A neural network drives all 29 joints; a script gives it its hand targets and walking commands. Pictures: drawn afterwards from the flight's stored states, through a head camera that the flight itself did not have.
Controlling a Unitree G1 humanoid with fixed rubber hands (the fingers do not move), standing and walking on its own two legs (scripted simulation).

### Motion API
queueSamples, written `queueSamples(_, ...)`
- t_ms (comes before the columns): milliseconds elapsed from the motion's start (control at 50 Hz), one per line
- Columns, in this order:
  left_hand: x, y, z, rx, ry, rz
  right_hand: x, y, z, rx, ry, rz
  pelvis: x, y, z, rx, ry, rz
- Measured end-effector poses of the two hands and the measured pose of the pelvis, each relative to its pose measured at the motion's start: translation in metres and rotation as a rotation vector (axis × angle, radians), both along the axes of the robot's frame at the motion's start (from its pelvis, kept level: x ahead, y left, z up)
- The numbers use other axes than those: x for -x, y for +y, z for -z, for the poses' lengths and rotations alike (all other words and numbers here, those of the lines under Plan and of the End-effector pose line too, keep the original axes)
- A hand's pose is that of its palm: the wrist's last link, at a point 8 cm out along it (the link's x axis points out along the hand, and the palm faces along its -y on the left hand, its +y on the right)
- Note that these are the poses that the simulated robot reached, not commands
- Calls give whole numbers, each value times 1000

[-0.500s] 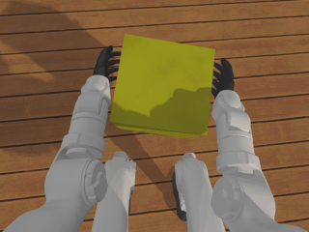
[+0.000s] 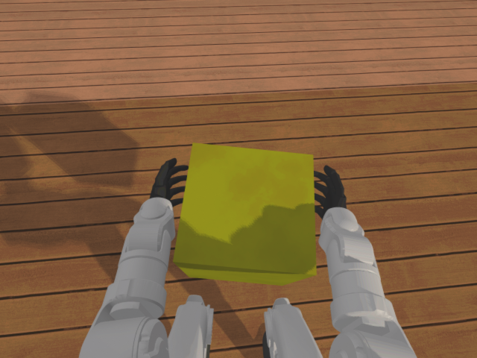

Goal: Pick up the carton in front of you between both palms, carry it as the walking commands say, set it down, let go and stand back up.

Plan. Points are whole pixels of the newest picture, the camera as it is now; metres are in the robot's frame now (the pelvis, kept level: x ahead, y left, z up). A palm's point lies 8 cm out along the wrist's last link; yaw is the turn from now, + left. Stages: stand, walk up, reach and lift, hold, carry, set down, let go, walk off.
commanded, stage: reach and lift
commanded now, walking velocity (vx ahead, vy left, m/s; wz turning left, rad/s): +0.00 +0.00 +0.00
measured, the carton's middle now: (243, 223) +0.39 +0.00 -0.12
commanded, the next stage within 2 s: hold in 1.70 s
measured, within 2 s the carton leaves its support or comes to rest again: neither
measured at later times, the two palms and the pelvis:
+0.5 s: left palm (132, 188) +0.35 +0.15 +0.11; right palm (377, 190) +0.35 -0.15 +0.12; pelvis +0.05 -0.01 +0.12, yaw +1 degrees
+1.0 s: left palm (112, 184) +0.33 +0.15 +0.17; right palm (405, 180) +0.34 -0.15 +0.18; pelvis +0.03 -0.01 +0.15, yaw +1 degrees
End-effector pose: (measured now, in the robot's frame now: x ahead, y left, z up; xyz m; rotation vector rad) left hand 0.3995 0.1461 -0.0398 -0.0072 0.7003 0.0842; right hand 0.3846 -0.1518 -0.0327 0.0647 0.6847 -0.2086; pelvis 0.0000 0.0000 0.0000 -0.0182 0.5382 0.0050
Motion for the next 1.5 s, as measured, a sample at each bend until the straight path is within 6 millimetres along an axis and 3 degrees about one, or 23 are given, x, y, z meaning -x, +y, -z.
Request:
queueSamples(440,42,1,-135,-3,-9,-55,28,0,-134,9,-7,-55,-42,-4,-113,-18,-322,-4)
queueSamples(700,64,-1,-206,-31,-33,-65,41,-1,-203,37,-30,-104,-48,-9,-148,-24,-545,-10)
queueSamples(1020,69,1,-211,-37,-8,-60,46,1,-209,46,-5,-106,-31,-9,-149,-24,-607,-14)
queueSamples(1500,60,1,-224,-65,-5,-36,38,1,-221,71,-2,-120,-53,-4,-158,-23,-619,-5)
